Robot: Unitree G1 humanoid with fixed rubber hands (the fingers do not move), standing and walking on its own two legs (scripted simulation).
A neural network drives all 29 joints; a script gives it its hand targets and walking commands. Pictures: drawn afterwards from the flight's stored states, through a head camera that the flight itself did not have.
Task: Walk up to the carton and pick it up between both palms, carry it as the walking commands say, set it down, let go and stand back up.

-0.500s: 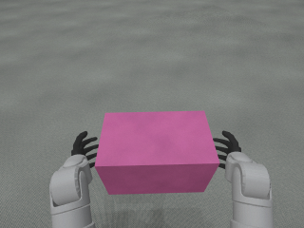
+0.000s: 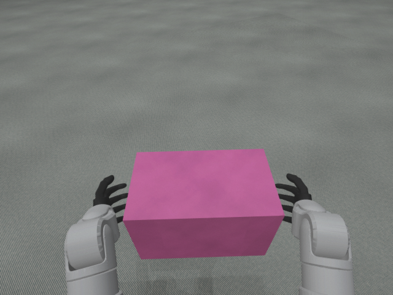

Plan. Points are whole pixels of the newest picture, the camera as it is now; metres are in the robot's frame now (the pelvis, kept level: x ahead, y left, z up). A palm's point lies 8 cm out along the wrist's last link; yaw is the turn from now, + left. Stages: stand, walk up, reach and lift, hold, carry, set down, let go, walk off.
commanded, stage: carry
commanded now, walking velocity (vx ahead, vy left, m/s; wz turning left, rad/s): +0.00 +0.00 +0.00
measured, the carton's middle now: (201, 204) +0.34 +0.00 +0.00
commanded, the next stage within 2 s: hold in 0.52 s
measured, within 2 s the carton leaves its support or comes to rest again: neither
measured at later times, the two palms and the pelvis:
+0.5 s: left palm (101, 215) +0.26 +0.19 +0.09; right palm (299, 212) +0.27 -0.18 +0.08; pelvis +0.00 +0.00 +0.00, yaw +0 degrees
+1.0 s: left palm (120, 187) +0.32 +0.17 +0.09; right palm (305, 194) +0.31 -0.20 +0.08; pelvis +0.02 -0.01 +0.01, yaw +9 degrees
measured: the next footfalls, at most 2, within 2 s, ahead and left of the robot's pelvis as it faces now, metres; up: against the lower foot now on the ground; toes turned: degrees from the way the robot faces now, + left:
none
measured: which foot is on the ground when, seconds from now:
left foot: down 0.00-1.00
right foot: down 0.00-1.00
